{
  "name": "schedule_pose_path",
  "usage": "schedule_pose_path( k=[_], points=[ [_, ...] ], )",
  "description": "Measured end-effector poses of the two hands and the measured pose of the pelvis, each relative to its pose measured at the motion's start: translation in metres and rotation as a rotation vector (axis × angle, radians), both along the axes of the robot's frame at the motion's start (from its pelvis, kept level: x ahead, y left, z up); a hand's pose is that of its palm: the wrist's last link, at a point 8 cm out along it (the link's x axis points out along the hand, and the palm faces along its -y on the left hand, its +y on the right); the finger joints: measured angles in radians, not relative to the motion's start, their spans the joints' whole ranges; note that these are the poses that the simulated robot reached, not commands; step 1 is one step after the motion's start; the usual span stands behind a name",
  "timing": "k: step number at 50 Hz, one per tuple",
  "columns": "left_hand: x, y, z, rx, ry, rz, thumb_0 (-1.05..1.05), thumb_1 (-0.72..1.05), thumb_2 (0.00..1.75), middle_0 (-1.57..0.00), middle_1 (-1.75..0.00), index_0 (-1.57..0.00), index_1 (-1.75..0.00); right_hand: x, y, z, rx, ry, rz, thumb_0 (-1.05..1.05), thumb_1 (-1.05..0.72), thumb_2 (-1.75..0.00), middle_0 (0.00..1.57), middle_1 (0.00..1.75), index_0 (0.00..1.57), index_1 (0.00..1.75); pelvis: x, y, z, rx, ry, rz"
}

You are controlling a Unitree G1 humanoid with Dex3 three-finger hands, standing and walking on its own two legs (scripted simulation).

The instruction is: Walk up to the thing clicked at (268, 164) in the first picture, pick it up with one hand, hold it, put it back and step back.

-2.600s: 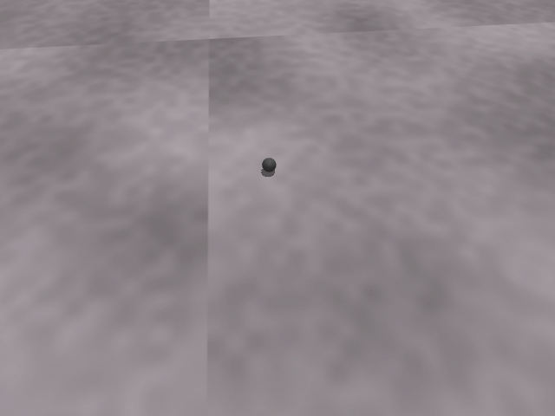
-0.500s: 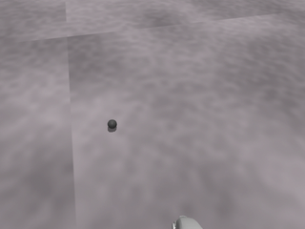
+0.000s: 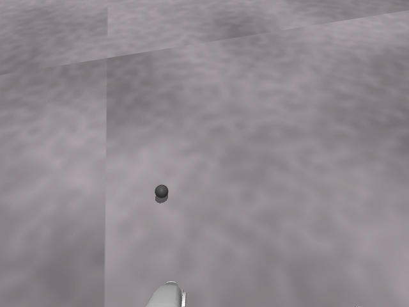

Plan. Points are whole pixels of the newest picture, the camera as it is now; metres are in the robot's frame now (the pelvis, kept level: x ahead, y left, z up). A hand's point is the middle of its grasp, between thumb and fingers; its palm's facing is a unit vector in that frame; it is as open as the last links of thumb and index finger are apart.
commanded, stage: walk up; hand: left
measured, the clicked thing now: (161, 191) +0.77 +0.31 -0.74
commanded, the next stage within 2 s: none
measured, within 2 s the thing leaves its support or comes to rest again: neither
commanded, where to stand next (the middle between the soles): +0.39 +0.05 m, yaw -1 degrees
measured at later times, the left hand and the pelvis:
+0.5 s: hand (76, 262) +0.23 +0.33 -0.14, palm faces -0.06 -0.93 -0.36, open 7.4 cm; pelvis +0.17 +0.05 +0.00, yaw +0 degrees
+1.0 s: hand (92, 218) +0.35 +0.33 -0.15, palm faces -0.02 -0.92 -0.39, open 7.4 cm; pelvis +0.29 +0.06 -0.01, yaw +0 degrees
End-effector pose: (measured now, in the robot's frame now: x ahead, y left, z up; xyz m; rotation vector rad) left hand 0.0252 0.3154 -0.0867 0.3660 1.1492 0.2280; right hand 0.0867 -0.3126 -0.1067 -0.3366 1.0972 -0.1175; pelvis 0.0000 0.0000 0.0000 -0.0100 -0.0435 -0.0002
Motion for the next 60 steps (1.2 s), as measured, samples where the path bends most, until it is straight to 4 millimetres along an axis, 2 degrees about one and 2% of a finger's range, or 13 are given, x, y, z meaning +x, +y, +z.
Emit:
schedule_pose_path(
  k=[6,9,11,16,21,28,32,34,40,46,51,54,60],
  points=[
    [0.029,0.029,-0.028,-0.028,0.030,0.034,0.01,0.90,0.90,-0.21,-0.30,-0.20,-0.30,0.068,0.021,0.007,-0.052,-0.011,0.042,0.01,-0.91,-0.90,0.20,0.30,0.20,0.30,0.050,0.022,-0.013,-0.031,0.010,0.023],
    [0.052,0.043,-0.044,-0.037,0.059,0.040,0.01,0.90,0.90,-0.21,-0.30,-0.20,-0.30,0.099,0.037,0.011,-0.073,-0.056,0.053,0.01,-0.91,-0.90,0.20,0.30,0.20,0.30,0.073,0.036,-0.019,0.005,0.002,0.018],
    [0.070,0.047,-0.046,-0.046,0.071,0.026,0.01,0.91,0.90,-0.20,-0.30,-0.20,-0.30,0.111,0.045,0.017,-0.071,-0.094,0.037,0.01,-0.91,-0.90,0.20,0.30,0.20,0.30,0.086,0.044,-0.017,-0.012,-0.005,0.016],
    [0.124,0.054,-0.035,-0.066,0.036,-0.013,0.01,0.91,0.90,-0.20,-0.30,-0.20,-0.30,0.120,0.059,0.030,-0.067,-0.087,-0.010,0.01,-0.91,-0.90,0.20,0.30,0.21,0.30,0.117,0.053,-0.003,-0.011,-0.012,0.013],
    [0.168,0.060,-0.023,-0.054,0.007,-0.029,0.01,0.91,0.90,-0.20,-0.30,-0.20,-0.30,0.121,0.060,0.027,-0.061,-0.029,-0.035,0.01,-0.90,-0.90,0.20,0.30,0.21,0.30,0.147,0.056,0.002,0.003,-0.017,0.010],
    [0.229,0.052,-0.010,-0.014,-0.002,-0.062,0.01,0.91,0.90,-0.20,-0.30,-0.20,-0.30,0.131,0.045,0.005,-0.032,0.046,-0.079,0.01,-0.90,-0.90,0.20,0.30,0.21,0.30,0.191,0.048,-0.003,0.025,-0.011,-0.001],
    [0.266,0.040,-0.009,0.025,-0.041,-0.075,0.01,0.91,0.90,-0.20,-0.30,-0.20,-0.30,0.150,0.031,-0.019,-0.008,0.079,-0.093,0.01,-0.90,-0.90,0.20,0.30,0.21,0.30,0.218,0.036,-0.015,0.015,-0.011,-0.007],
    [0.279,0.034,-0.006,0.032,-0.072,-0.074,0.01,0.91,0.90,-0.20,-0.30,-0.20,-0.30,0.164,0.031,-0.026,0.002,0.091,-0.088,0.01,-0.91,-0.90,0.20,0.30,0.20,0.30,0.228,0.031,-0.016,0.006,-0.017,-0.002],
    [0.294,0.026,0.007,0.022,-0.089,-0.042,0.01,0.90,0.90,-0.21,-0.30,-0.20,-0.30,0.215,0.035,-0.018,0.022,0.071,-0.041,0.01,-0.91,-0.90,0.20,0.30,0.20,0.30,0.255,0.031,-0.003,0.023,-0.022,-0.001],
    [0.301,0.041,0.000,0.017,-0.031,-0.029,0.01,0.90,0.90,-0.21,-0.30,-0.20,-0.30,0.254,0.039,-0.007,-0.016,0.048,-0.035,0.01,-0.91,-0.90,0.20,0.30,0.20,0.30,0.279,0.042,-0.002,0.004,-0.017,0.001],
    [0.317,0.063,-0.031,-0.016,-0.001,-0.007,0.01,0.90,0.90,-0.21,-0.30,-0.20,-0.30,0.276,0.054,-0.006,-0.083,0.050,-0.043,0.01,-0.91,-0.90,0.20,0.30,0.20,0.30,0.296,0.062,-0.016,-0.017,-0.014,0.009],
    [0.329,0.070,-0.048,-0.043,0.011,0.011,0.01,0.90,0.90,-0.20,-0.30,-0.20,-0.30,0.283,0.070,-0.002,-0.099,0.046,-0.038,0.01,-0.91,-0.90,0.20,0.30,0.20,0.30,0.300,0.071,-0.019,0.009,-0.015,0.006],
    [0.341,0.070,-0.053,-0.079,0.063,-0.024,0.01,0.91,0.90,-0.20,-0.30,-0.20,-0.30,0.290,0.082,0.014,-0.101,0.018,-0.053,0.01,-0.90,-0.90,0.20,0.30,0.21,0.30,0.310,0.076,-0.010,-0.008,-0.006,-0.012]
  ],
)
